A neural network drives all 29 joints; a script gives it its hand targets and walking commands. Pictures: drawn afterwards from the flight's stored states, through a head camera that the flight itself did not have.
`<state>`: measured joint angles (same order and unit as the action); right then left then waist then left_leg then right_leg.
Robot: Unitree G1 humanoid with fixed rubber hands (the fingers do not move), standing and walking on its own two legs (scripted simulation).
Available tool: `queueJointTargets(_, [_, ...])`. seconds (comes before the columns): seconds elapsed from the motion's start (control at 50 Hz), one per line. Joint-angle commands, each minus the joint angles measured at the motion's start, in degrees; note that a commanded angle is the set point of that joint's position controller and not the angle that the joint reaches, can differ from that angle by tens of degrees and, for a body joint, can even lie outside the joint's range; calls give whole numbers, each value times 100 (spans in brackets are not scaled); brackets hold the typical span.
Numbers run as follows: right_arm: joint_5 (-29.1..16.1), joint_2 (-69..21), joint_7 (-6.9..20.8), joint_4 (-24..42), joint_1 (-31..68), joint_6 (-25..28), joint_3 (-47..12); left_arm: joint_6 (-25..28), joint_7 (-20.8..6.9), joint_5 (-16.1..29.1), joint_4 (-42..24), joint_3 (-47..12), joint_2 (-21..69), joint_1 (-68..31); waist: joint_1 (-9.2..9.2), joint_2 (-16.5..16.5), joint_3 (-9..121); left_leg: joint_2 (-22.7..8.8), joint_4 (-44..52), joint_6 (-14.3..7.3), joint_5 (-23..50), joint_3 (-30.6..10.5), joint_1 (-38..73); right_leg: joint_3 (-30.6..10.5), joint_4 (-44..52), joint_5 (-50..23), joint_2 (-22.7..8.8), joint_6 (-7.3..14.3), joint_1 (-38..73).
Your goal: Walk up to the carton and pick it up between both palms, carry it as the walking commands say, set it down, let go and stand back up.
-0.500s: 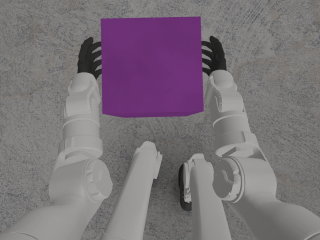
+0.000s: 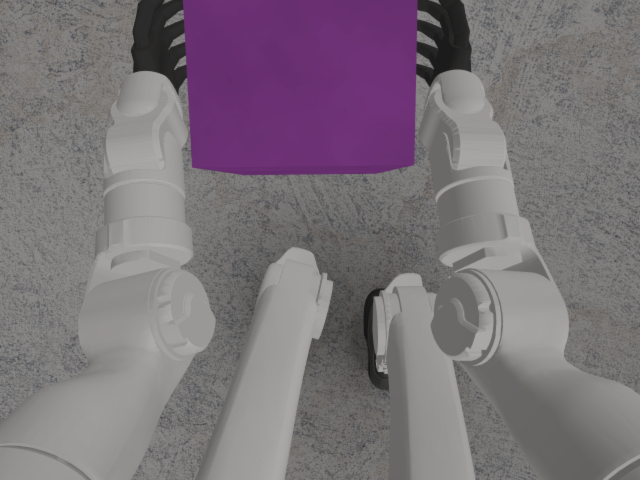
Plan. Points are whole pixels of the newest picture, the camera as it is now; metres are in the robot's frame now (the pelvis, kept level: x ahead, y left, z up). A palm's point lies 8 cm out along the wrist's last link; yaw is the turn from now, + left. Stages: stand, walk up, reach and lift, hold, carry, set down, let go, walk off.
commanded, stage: set down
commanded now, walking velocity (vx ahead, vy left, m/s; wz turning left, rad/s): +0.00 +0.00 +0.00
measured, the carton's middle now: (306, 89) +0.51 +0.13 -0.18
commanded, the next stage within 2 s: none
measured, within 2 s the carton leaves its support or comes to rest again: rests again in 1.90 s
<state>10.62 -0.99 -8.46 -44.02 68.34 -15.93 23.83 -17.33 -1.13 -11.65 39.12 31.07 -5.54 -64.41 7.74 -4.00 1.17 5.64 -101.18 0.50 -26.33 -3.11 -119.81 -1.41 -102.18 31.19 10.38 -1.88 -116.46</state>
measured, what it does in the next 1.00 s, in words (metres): lowers itself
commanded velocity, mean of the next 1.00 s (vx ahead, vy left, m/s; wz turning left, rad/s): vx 0.00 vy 0.00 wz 0.00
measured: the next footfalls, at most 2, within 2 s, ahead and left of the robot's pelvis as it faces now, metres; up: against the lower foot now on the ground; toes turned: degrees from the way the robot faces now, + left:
none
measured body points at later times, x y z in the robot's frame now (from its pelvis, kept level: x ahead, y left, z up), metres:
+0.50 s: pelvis +0.00 +0.00 -0.06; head +0.35 +0.07 +0.22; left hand +0.50 +0.28 -0.20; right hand +0.56 -0.02 -0.20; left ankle +0.11 +0.11 -0.45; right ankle +0.09 -0.11 -0.45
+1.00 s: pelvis +0.00 +0.00 -0.09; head +0.36 +0.05 +0.17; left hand +0.51 +0.28 -0.25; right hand +0.57 -0.02 -0.25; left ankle +0.11 +0.11 -0.45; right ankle +0.09 -0.11 -0.45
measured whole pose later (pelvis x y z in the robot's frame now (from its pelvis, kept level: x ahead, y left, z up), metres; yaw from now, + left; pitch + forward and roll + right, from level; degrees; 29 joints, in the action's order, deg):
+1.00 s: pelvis +0.00 +0.00 -0.09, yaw -1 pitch +39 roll -2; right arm 0.6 7.6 -12.3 -52.8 82.5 -13.7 14.2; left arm -15.9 -0.3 -4.8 48.3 24.0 -15.1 -77.5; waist 9.0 -4.3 -16.9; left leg 3.2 -121.4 -0.5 -31.7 -0.1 -128.1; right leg -0.6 -122.7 36.4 13.2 -3.1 -125.3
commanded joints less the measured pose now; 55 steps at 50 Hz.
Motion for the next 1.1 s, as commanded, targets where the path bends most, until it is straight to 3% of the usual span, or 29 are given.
queueJointTargets(0.0, [-593, -5056, 1005, 9, 3550, 202, -2466, -79, -1325, 705, 293, -2745, 4849, -3225, 424, 141, 6251, 95, 767, 139, 1905, 388, 4474, 452, 593, -835, 272, 55, 1950])
queueJointTargets(0.58, [-1200, -4473, 1007, -96, 4620, 317, -2776, 75, -1366, 1158, 423, -3040, 4195, -4291, 541, 119, 5750, -49, -588, 71, 2196, 409, 3982, 516, -806, -859, 241, 101, 1360])
queueJointTargets(0.78, [-1375, -4362, 1037, -270, 4818, 392, -2857, 202, -1456, 1234, 596, -2907, 3833, -4510, 712, -297, 5080, -91, -922, -40, 2269, 323, 3428, 451, -1195, -964, 219, 119, 1270])
queueJointTargets(0.88, [-1551, -4477, 1015, -205, 4815, 389, -3071, 224, -1475, 1354, 496, -3014, 3769, -4540, 800, -358, 5220, -113, -1029, -70, 2441, 337, 3536, 438, -1266, -1147, 233, 99, 1406])
queueJointTargets(1.08, [-1567, -4341, 1021, -401, 4862, 389, -2914, 227, -1582, 1349, 617, -2862, 3580, -4678, 794, -394, 4734, -143, -1085, -117, 1972, 385, 3002, 354, -1280, -993, 208, 118, 1373])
